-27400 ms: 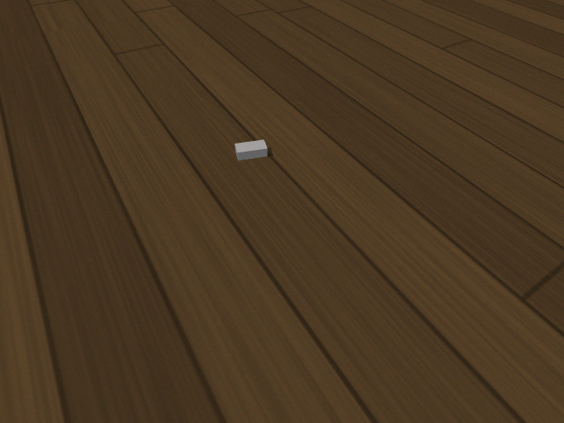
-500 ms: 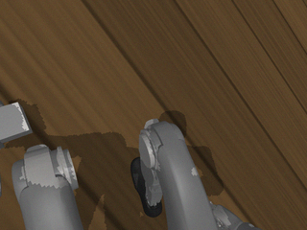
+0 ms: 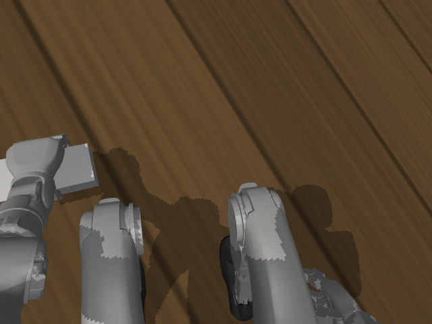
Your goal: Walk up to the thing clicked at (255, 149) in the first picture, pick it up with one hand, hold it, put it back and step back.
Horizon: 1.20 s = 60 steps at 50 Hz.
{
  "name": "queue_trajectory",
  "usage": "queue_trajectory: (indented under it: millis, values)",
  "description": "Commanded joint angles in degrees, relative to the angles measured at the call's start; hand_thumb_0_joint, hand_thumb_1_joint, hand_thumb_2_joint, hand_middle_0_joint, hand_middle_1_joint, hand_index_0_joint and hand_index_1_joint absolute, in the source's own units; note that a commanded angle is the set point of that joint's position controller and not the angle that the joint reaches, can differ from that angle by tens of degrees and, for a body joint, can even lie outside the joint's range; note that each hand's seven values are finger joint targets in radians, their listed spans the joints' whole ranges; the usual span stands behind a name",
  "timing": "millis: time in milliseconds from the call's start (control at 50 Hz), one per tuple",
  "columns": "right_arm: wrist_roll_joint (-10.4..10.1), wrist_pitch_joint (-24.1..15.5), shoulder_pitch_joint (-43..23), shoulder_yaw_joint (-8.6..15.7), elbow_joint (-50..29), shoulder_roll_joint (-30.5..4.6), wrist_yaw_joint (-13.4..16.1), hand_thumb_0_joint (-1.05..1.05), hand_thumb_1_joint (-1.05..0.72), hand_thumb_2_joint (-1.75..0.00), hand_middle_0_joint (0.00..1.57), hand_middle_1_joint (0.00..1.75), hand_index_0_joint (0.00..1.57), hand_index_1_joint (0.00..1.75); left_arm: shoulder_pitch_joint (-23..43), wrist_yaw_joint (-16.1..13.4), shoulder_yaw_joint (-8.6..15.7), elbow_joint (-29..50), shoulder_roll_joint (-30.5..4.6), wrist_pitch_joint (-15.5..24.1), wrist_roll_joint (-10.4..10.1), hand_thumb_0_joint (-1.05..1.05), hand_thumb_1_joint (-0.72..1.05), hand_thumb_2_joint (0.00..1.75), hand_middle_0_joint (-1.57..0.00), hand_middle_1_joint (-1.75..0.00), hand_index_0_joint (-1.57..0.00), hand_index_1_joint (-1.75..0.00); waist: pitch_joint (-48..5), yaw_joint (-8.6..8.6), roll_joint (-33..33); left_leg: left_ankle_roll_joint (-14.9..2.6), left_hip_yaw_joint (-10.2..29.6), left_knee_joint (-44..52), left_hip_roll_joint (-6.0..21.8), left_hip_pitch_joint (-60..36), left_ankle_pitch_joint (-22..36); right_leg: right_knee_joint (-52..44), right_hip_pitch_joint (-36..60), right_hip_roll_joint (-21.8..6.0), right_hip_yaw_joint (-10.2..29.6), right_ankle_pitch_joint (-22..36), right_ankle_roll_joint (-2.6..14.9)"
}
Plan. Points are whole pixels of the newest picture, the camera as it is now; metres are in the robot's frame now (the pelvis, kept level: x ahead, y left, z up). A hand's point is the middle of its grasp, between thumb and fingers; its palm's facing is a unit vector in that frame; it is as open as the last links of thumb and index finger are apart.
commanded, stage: settle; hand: left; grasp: from above
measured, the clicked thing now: (50, 174) +0.39 +0.29 -0.22
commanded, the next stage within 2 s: lift in 0.12 s
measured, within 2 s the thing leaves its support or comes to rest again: neither
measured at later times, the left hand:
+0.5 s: hand (33, 167) +0.39 +0.29 -0.13, palm faces -0.44 -0.12 -0.89, open 11.1 cm
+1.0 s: hand out of the picture +0.33 +0.28 +0.04, palm faces -0.41 -0.14 -0.90, open 11.1 cm
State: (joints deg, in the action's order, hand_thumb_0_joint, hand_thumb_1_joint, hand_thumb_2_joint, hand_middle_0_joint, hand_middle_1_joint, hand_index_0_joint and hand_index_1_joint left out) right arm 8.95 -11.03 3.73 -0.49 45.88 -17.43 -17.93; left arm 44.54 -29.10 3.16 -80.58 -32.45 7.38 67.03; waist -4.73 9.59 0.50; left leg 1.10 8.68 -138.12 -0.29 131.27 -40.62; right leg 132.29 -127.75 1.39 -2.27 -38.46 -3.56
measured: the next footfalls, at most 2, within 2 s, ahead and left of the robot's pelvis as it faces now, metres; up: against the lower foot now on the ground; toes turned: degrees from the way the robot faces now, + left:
none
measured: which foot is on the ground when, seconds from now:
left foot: down 0.00-1.00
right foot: down 0.00-1.00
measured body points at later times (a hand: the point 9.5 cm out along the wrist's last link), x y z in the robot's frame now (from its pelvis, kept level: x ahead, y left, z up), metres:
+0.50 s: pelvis +0.00 +0.00 +0.04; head +0.20 +0.05 +0.43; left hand +0.40 +0.29 -0.08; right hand +0.09 -0.28 -0.08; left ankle +0.07 +0.13 -0.30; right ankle +0.10 -0.13 -0.30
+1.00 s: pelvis +0.00 +0.00 +0.16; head +0.16 +0.05 +0.58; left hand +0.35 +0.29 +0.09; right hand +0.17 -0.26 +0.05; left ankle +0.07 +0.13 -0.30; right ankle +0.10 -0.14 -0.30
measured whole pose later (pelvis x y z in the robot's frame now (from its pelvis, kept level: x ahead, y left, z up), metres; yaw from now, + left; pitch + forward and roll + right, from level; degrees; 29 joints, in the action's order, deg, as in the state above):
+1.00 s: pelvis +0.00 +0.00 +0.16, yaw +5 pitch +31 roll -5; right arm 0.7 -0.4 7.0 2.9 38.2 -14.8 -1.9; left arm 19.4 -11.4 -4.0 -39.1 -27.9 -0.1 58.9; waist -11.7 5.4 1.4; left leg 0.6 4.7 -108.8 0.3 102.4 -37.4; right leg 105.4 -100.0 -0.6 -0.7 -36.3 -2.7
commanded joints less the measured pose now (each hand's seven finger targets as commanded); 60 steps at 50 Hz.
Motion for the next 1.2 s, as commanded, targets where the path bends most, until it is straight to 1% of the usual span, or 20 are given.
queue_trajectory:
  millis: [0, 80, 100, 220, 340, 380, 480, 580, 600, 620, 680, 760, 780, 820, 840, 920, 1000, 1140, 1160, 1180]
  values:
    - [-1.04, 0.93, 11.70, 4.88, -1.16, -13.58, 2.68, 0.00, -0.91, -0.90, 0.20, 0.30, 0.20, 0.30, 17.96, -0.72, 1.42, 9.69, -13.65, 1.10, 0.26, 0.00, 0.59, 0.96, -1.08, -0.70, -1.02, -0.77, -36.99, 1.27, 13.71, -2.08, -5.93, 16.78, -1.27, -28.03, 7.40, -13.17, 18.18, 1.03, -6.20, 8.82, 5.86]
    - [-1.03, 2.24, 11.45, 4.84, -1.89, -12.34, 4.41, 0.00, -0.90, -0.90, 0.20, 0.30, 0.20, 0.30, 18.54, -0.17, 2.32, 13.11, -15.90, 2.55, 0.93, 0.00, 0.65, 0.98, -1.12, -0.71, -1.06, -0.77, -39.27, 0.54, 13.41, -2.29, -7.57, 16.46, -1.32, -28.22, 8.03, -15.05, 21.28, 1.20, -4.38, 8.54, 5.95]
    - [-1.16, 2.55, 11.39, 4.99, -2.04, -12.38, 4.91, 0.00, -0.90, -0.90, 0.20, 0.30, 0.20, 0.30, 17.90, -0.38, 3.41, 14.68, -16.31, 2.80, 0.58, 0.00, 0.66, 1.00, -1.12, -0.72, -1.07, -0.78, -39.87, -0.46, 13.41, -2.32, -8.00, 16.88, -1.46, -28.28, 8.08, -15.62, 21.48, 0.97, -4.08, 8.53, 5.87]
    - [-1.41, 4.05, 12.55, 5.53, -2.62, -12.00, 6.97, 0.00, -0.92, -0.91, 0.20, 0.30, 0.20, 0.30, 16.54, -0.75, 3.68, 16.96, -16.96, 2.50, 1.46, 0.00, 0.69, 1.09, -1.21, -0.73, -1.12, -0.82, -42.61, -0.46, 11.50, -2.55, -8.41, 17.39, -0.90, -30.01, 11.10, -17.14, 25.04, 0.77, -3.62, 12.04, 5.59]
    - [-2.41, 4.64, 13.89, 6.30, -3.04, -12.41, 8.25, 0.00, -0.90, -0.90, 0.20, 0.30, 0.20, 0.30, 15.27, 1.44, 3.11, 19.10, -14.94, -0.19, -1.80, 0.00, 0.65, 1.12, -1.14, -0.73, -1.06, -0.81, -44.61, -1.66, 14.51, -2.16, -7.71, 21.50, -0.94, -34.82, 11.33, -18.04, 24.05, 0.34, -4.93, 12.01, 6.05]
    - [-3.04, 5.10, 13.87, 6.73, -3.26, -12.83, 8.77, 0.00, -0.90, -0.90, 0.20, 0.30, 0.20, 0.30, 14.56, 2.82, 3.94, 20.57, -16.15, -1.00, -1.92, 0.00, 0.64, 1.10, -1.15, -0.70, -1.06, -0.79, -45.45, -2.53, 15.75, -1.91, -7.01, 23.16, -1.04, -36.61, 11.02, -17.73, 23.38, 0.14, -5.12, 11.55, 6.29]
    - [-4.42, 6.35, 13.86, 6.97, -4.81, -12.08, 9.73, 0.00, -0.91, -0.90, 0.20, 0.30, 0.20, 0.30, 8.69, 7.14, 1.84, 23.18, -13.81, -1.90, -2.22, 0.00, 0.63, 1.14, -1.17, -0.68, -1.07, -0.79, -42.82, -3.03, 13.26, -2.11, -6.85, 26.14, -1.35, -37.25, 9.43, -20.78, 25.34, 0.20, -4.65, 10.14, 6.21]
    - [-5.70, 7.12, 13.31, 7.58, -7.09, -11.61, 10.94, 0.00, -0.90, -0.90, 0.20, 0.30, 0.20, 0.30, 5.38, 10.45, 0.97, 31.04, -12.32, -1.93, -4.07, 0.00, 0.64, 1.09, -1.14, -0.70, -1.07, -0.78, -40.41, -3.17, 12.36, -2.13, -5.87, 30.62, -1.32, -39.29, 6.43, -24.13, 26.46, -0.29, -4.06, 7.87, 5.82]
    - [-5.90, 7.25, 12.93, 7.67, -8.24, -10.97, 11.27, 0.00, -0.90, -0.90, 0.20, 0.30, 0.20, 0.30, 6.52, 10.82, 0.54, 36.37, -12.51, -1.61, -4.74, 0.00, 0.63, 1.08, -1.12, -0.70, -1.05, -0.78, -42.29, -3.28, 12.62, -2.17, -6.20, 31.49, -1.26, -40.38, 6.18, -25.42, 28.33, 0.00, -3.88, 7.38, 5.90]
    - [-6.31, 7.47, 12.79, 7.85, -8.53, -11.26, 11.75, 0.00, -0.90, -0.90, 0.20, 0.30, 0.20, 0.30, 4.02, 11.01, 1.89, 36.71, -13.98, -1.94, -4.97, 0.00, 0.62, 1.09, -1.12, -0.71, -1.05, -0.79, -42.48, -3.87, 11.26, -2.31, -6.33, 32.13, -1.39, -41.07, 5.43, -26.97, 29.28, -0.05, -3.47, 6.56, 5.76]
    - [-6.57, 7.74, 11.93, 7.78, -9.87, -10.12, 12.84, 0.00, -0.90, -0.90, 0.20, 0.30, 0.20, 0.30, 1.65, 12.15, -0.09, 41.81, -11.96, -2.20, -6.33, 0.00, 0.59, 1.10, -1.11, -0.71, -1.03, -0.79, -41.73, -3.14, 9.80, -2.38, -7.02, 33.93, -1.44, -42.02, 4.62, -30.25, 31.95, 0.21, -2.54, 5.31, 5.57]
    - [-7.21, 8.11, 12.00, 8.18, -10.39, -9.93, 14.31, 0.00, -0.90, -0.90, 0.20, 0.30, 0.20, 0.30, -1.27, 12.91, 0.16, 48.01, -11.48, -3.53, -7.39, 0.00, 0.60, 1.11, -1.10, -0.71, -1.03, -0.79, -42.43, -3.54, 10.68, -1.97, -6.57, 37.35, -1.18, -47.77, 7.51, -32.89, 34.37, -0.30, -2.17, 7.98, 5.43]
    - [-7.44, 8.12, 11.58, 8.12, -10.70, -9.50, 14.54, 0.00, -0.90, -0.90, 0.20, 0.30, 0.20, 0.30, -1.87, 13.14, -1.12, 49.39, -10.28, -3.95, -7.42, 0.00, 0.61, 1.12, -1.11, -0.72, -1.03, -0.79, -41.79, -3.37, 12.09, -1.66, -6.12, 38.98, -0.95, -49.76, 7.79, -33.23, 34.77, -0.35, -2.26, 8.30, 5.49]
    - [-8.01, 8.43, 11.05, 8.37, -11.04, -9.93, 15.40, 0.00, -0.90, -0.90, 0.20, 0.30, 0.20, 0.30, -3.32, 12.98, 0.94, 52.99, -12.90, -5.03, -7.55, 0.00, 0.61, 1.13, -1.10, -0.72, -1.03, -0.80, -44.46, -4.60, 12.88, -1.33, -5.34, 41.72, -0.88, -54.34, 8.35, -34.50, 36.85, -0.40, -2.22, 8.62, 5.54]
    - [-8.04, 8.57, 10.85, 8.12, -11.14, -9.46, 15.65, 0.00, -0.90, -0.90, 0.20, 0.30, 0.20, 0.30, -5.66, 13.32, -0.60, 50.82, -10.80, -5.71, -7.48, 0.00, 0.62, 1.13, -1.12, -0.71, -1.04, -0.80, -40.45, -3.82, 12.21, -1.28, -5.25, 42.86, -0.70, -53.74, 7.70, -35.32, 36.50, -0.42, -2.24, 8.14, 5.37]
    - [-8.61, 9.00, 9.69, 7.58, -12.07, -8.37, 17.06, 0.00, -0.90, -0.90, 0.20, 0.30, 0.20, 0.30, -5.30, 13.85, -1.06, 57.34, -10.46, -7.61, -8.63, 0.00, 0.64, 1.13, -1.14, -0.71, -1.06, -0.79, -42.08, -4.18, 12.33, -1.34, -6.14, 47.08, -0.83, -59.28, 8.99, -40.40, 42.99, -0.30, -1.39, 8.98, 5.21]
    - [-9.24, 9.43, 8.60, 6.99, -12.01, -7.81, 18.34, 0.00, -0.90, -0.90, 0.20, 0.30, 0.20, 0.30, -9.91, 15.53, -3.52, 56.82, -7.00, -10.33, -9.66, 0.00, 0.62, 1.12, -1.14, -0.67, -1.05, -0.77, -37.47, -4.49, 12.52, -0.96, -5.53, 53.71, -0.44, -64.74, 8.24, -45.18, 46.58, -0.18, -1.41, 8.32, 4.98]
    - [-10.55, 10.32, 7.61, 5.78, -13.20, -6.38, 19.94, 0.00, -0.90, -0.90, 0.20, 0.30, 0.20, 0.30, -15.18, 18.74, -5.34, 59.07, -6.04, -12.98, -11.66, 0.00, 0.64, 1.09, -1.16, -0.66, -1.07, -0.76, -33.05, -5.29, 6.83, -1.45, -6.80, 61.86, -0.36, -72.38, 11.60, -56.09, 60.58, 0.41, -0.14, 10.57, 4.55]
    - [-10.63, 10.35, 7.83, 5.51, -12.92, -6.30, 20.12, 0.00, -0.90, -0.90, 0.20, 0.30, 0.20, 0.30, -16.81, 18.79, -4.70, 57.02, -6.15, -13.25, -11.84, 0.00, 0.63, 1.08, -1.16, -0.65, -1.06, -0.75, -31.44, -5.14, 5.03, -1.61, -6.86, 62.94, -0.32, -72.65, 11.67, -57.68, 62.15, 0.33, 0.07, 10.80, 4.43]
    - [-10.66, 10.23, 8.14, 5.34, -12.70, -5.80, 20.35, 0.00, -0.91, -0.90, 0.20, 0.30, 0.20, 0.30, -15.51, 19.18, -6.43, 58.45, -4.28, -13.10, -12.13, 0.00, 0.63, 1.07, -1.14, -0.67, -1.06, -0.76, -29.75, -4.25, 5.27, -1.72, -7.31, 63.72, -0.31, -72.83, 12.29, -59.30, 63.27, 0.38, 0.40, 11.56, 4.37]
